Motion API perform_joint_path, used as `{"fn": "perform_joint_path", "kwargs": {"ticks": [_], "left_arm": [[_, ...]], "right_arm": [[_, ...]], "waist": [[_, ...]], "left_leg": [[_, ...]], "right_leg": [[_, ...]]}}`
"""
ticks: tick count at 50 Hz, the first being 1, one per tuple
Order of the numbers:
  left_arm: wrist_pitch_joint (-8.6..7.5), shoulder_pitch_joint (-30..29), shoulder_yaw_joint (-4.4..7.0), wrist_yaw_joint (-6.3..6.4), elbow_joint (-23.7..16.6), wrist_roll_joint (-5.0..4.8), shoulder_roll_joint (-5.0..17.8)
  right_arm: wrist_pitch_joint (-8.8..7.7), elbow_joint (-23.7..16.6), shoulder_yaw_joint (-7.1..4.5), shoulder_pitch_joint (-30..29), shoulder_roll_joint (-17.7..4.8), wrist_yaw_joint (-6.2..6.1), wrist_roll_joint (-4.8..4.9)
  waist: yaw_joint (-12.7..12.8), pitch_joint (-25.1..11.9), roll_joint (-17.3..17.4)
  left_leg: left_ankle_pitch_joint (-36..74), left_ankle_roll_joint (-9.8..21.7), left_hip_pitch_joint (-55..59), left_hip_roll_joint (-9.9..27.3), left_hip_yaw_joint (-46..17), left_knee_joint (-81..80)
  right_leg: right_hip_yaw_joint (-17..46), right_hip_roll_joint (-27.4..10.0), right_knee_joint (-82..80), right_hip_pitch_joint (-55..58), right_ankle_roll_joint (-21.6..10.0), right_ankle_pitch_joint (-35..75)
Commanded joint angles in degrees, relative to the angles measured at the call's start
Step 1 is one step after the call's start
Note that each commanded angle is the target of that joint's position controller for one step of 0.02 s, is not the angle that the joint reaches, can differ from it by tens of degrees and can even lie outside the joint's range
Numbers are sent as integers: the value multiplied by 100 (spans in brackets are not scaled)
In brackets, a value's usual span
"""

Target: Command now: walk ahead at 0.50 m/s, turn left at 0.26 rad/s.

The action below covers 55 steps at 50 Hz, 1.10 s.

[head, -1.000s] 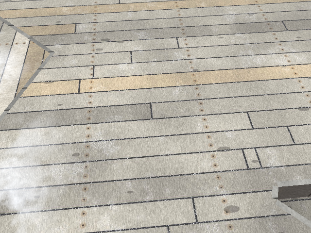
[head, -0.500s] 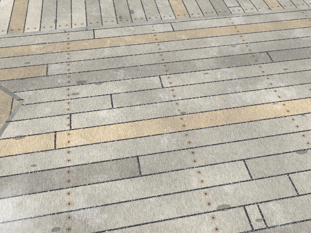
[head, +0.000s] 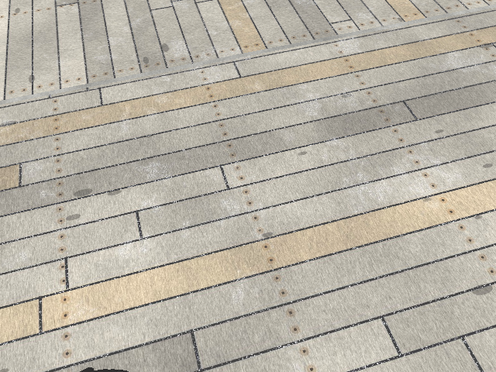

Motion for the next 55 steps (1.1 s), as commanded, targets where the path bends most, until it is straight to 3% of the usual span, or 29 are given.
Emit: {"fn": "perform_joint_path", "kwargs": {"ticks": [1, 2, 4, 7, 11, 14, 19, 22, 24, 25, 26, 27, 28, 29, 30, 31, 33, 36, 40, 43, 46, 47, 49, 50, 51, 52, 53, 54, 55], "left_arm": [[39, 1442, 301, 70, 177, -114, 878], [-3, 1201, 250, 53, 181, -114, 648], [-89, 1166, 204, 93, 283, -155, 475], [-237, 1349, 236, 108, 412, -217, 535], [-244, 1716, 251, 129, 609, -195, 507], [-235, 1861, 247, 144, 717, -189, 523], [-151, 2302, 277, 211, 962, -166, 658], [-50, 2230, 325, 275, 999, -145, 865], [62, 2156, 376, 278, 975, -130, 1037], [93, 2032, 383, 250, 898, -156, 1057], [62, 2108, 290, 197, 632, -228, 660], [-8, 1900, 286, 97, 207, -244, 531], [-66, 1147, 324, 79, 93, -167, 778], [-150, 1110, 288, 56, 38, -242, 701], [-166, 1237, 297, 71, 142, -229, 684], [-80, 1377, 305, 84, 172, -121, 665], [125, 1497, 288, 55, 172, -1, 577], [246, 1044, 267, -11, -27, -4, 490], [264, 98, 247, -44, -369, -45, 525], [210, -308, 198, -43, -546, -90, 491], [143, -502, 153, 7, -674, -153, 523], [119, -354, 162, 30, -654, -160, 597], [58, 436, 236, 123, -446, -156, 866], [-29, 1089, 274, 183, -305, -120, 989], [-99, 1803, 344, 257, -266, -25, 1369], [-12, 1654, 385, 213, -429, -25, 1693], [126, 1699, 325, 153, -458, -221, 1247], [170, 1140, 308, 204, -568, -240, 1037], [230, 721, 158, 215, -665, -253, 542]], "right_arm": [[-22, -431, -212, -58, -793, -17, -16], [-11, -425, -184, -170, -631, 15, -6], [130, -365, -192, -128, -497, 95, -133], [268, -450, -197, -371, -346, 191, -144], [303, -732, -189, -1171, -311, 265, -145], [274, -954, -118, -1765, -210, 309, -156], [259, -1282, -46, -2510, -209, 368, -198], [271, -1259, -107, -2237, -337, 326, -209], [228, -1018, -230, -1339, -539, 261, -216], [172, -754, -352, -461, -750, 194, -265], [178, -671, -560, 63, -1404, 97, -324], [224, -798, -643, -191, -1814, 89, -186], [277, -756, -601, -243, -1617, 54, -75], [269, -737, -535, -553, -1360, 14, -38], [235, -757, -466, -828, -1091, 3, -43], [196, -785, -416, -996, -950, -15, 18], [61, -792, -364, -1010, -850, -5, 45], [-24, -739, -404, -696, -1064, 4, 24], [7, -703, -411, -190, -1078, 10, 10], [57, -669, -411, 75, -1103, -42, -11], [142, -685, -408, 216, -1110, -98, -59], [163, -732, -413, 131, -1118, -123, -80], [137, -896, -444, -302, -1234, -143, -83], [80, -969, -448, -536, -1261, -105, 0], [19, -1220, -350, -498, -915, -79, 127], [86, -1237, -294, 626, -455, -180, 324], [203, -989, -385, 831, -1001, -235, -38], [295, -1019, -398, 584, -1003, -213, -20], [393, -1041, -406, 42, -1101, -145, -139]], "waist": [[657, -709, -391], [534, -383, -351], [333, -154, -549], [222, -106, -462], [327, 109, -390], [423, 245, -348], [612, 343, -362], [378, 53, -554], [-9, -488, -603], [-446, -925, -357], [-522, -1499, 503], [-200, -1784, 1212], [-339, -1194, 189], [-100, -583, 32], [198, -230, -287], [385, -139, -317], [549, -241, -103], [467, -187, 28], [110, -37, 243], [-34, -51, 312], [-127, -229, 462], [-45, -276, 515], [365, -504, 588], [762, -758, 415], [938, -1535, -188], [378, -2414, -1367], [310, -2391, -520], [226, -2080, -900], [254, -1234, -402]], "left_leg": [[468, 235, -2919, 331, -453, 2373], [795, 204, -2747, 502, -405, 2175], [1051, 94, -2416, 655, -344, 1965], [1432, -17, -2652, 697, -259, 1940], [2185, -134, -3340, 768, -123, 1419], [2656, -139, -3286, 682, 130, 461], [2486, 165, -3070, 475, 679, -598], [1679, 511, -2382, 24, 973, -804], [1150, 813, -1357, -359, 993, -1046], [1316, 1032, -129, -372, 703, -1594], [676, 1553, 1521, 1024, -1262, -1794], [1242, 2350, 2388, 2186, -4325, -2683], [1416, 2102, 2052, 2005, -3623, -2885], [1827, 1872, 1270, 1886, -2906, -2985], [2511, 1586, 608, 1558, -2379, -3067], [2988, 1460, 167, 1338, -1984, -3146], [3695, 1437, -226, 1055, -1634, -3163], [3685, 1303, -359, 776, -1427, -3266], [3401, 1071, -4, 700, -1626, -3278], [5144, 866, 302, 620, -1500, -2739], [5851, 660, 513, 559, -1584, -2191], [5889, 560, 517, 539, -1684, -1987], [6132, 293, 308, 414, -1878, -1306], [5818, 140, 4, 169, -1793, -475], [3697, -35, -839, -137, -1503, 977], [-1530, -118, -2020, -1042, -778, 2662], [-1216, -89, -2023, -530, -808, 3050], [-656, -185, -2310, -420, -646, 3351], [-292, -273, -2363, -137, -511, 3007]], "right_leg": [[2929, -2140, -1829, 2856, -746, -1355], [2307, -1899, -2059, 2318, -604, -790], [1432, -1552, -2269, 1752, -342, -121], [786, -1484, -2399, 1731, -334, 678], [137, -1379, -2484, 1935, -335, 1122], [-284, -1292, -2445, 2030, -295, 1510], [-732, -1489, -2112, 2784, -228, 2623], [-995, -1567, -1165, 3182, -165, 4877], [-1046, -1602, 377, 3115, -180, 5438], [-1113, -1510, 1744, 2430, -36, 4482], [-1124, -1073, 3713, 594, 216, 1506], [-200, 222, 5297, -1364, 478, -2409], [669, -205, 5223, -1970, 406, -1839], [661, -449, 4712, -1895, 369, -1262], [654, -625, 4147, -1531, 370, -1051], [652, -682, 3865, -1174, 444, -962], [645, -722, 3498, -730, 604, -1001], [485, -689, 2822, -978, 759, -503], [490, -587, 1758, -1482, 808, 297], [421, -295, 1095, -1365, 743, 557], [408, 46, 574, -928, 608, 538], [488, 121, 316, -625, 539, 455], [584, 278, -300, 485, 339, 372], [650, 84, -879, 1450, 203, 1184], [1632, -1246, -632, 2957, -82, 2904], [3366, -3170, -210, 4125, -989, 5959], [3245, -2839, -60, 3578, -990, 6173], [3115, -2785, -538, 3011, -1209, 4069], [2313, -2128, -1022, 2140, -930, 2725]]}}
Velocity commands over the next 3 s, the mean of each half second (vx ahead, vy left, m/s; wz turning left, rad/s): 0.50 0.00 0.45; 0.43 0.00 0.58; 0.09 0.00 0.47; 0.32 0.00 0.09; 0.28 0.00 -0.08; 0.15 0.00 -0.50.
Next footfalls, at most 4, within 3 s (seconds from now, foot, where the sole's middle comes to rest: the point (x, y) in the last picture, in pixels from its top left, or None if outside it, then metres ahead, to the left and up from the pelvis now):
0.50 left None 0.38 0.12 -0.76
1.02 right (208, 284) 0.71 0.12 -0.76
1.46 left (162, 355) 0.52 0.24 -0.76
1.88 right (192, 279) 0.73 0.17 -0.76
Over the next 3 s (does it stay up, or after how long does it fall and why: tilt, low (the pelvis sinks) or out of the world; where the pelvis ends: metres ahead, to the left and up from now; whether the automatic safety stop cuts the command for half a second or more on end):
stays up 0.79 0.36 0.03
